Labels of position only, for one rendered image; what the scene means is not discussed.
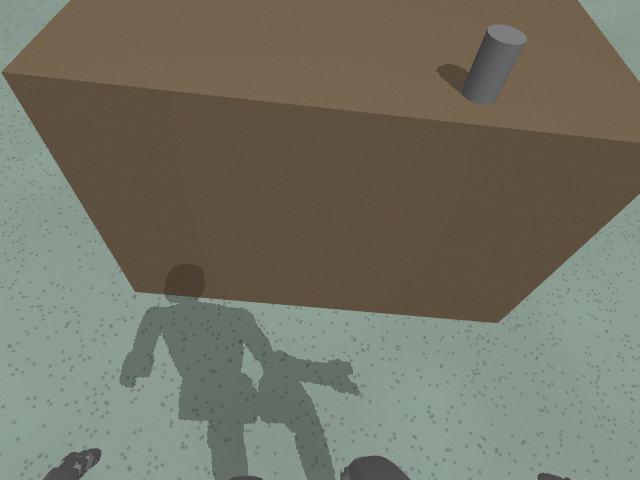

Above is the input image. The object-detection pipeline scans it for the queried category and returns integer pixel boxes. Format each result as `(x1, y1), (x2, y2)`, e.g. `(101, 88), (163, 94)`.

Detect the can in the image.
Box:
(462, 24), (527, 105)

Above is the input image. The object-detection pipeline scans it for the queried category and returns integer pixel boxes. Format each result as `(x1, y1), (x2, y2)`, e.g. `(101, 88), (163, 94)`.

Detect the left robot hand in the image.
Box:
(43, 448), (101, 480)

